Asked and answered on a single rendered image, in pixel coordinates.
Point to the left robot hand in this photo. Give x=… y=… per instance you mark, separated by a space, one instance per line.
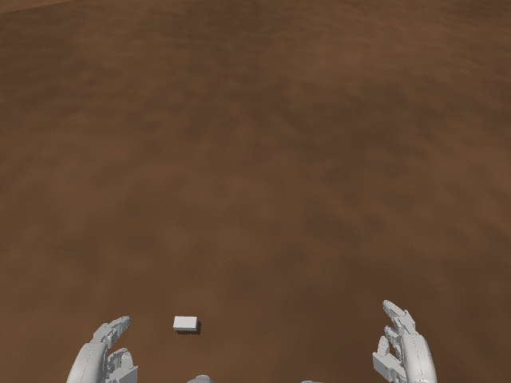
x=93 y=365

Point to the right robot hand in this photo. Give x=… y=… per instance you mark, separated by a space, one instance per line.
x=411 y=349

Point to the small box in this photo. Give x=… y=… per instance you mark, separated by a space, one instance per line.
x=185 y=323

